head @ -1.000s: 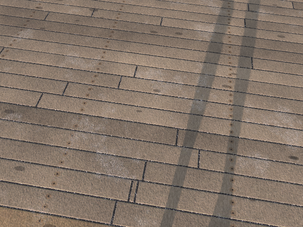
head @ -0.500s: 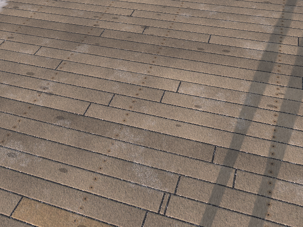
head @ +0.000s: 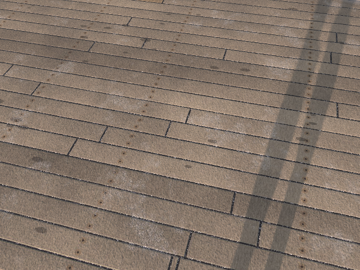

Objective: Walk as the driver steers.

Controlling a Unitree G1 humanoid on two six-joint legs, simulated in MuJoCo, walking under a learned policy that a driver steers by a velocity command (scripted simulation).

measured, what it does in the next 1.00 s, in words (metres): walks ahead: right foot, then left foot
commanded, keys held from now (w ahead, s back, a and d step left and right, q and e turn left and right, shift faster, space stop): w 0.84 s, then no key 0.16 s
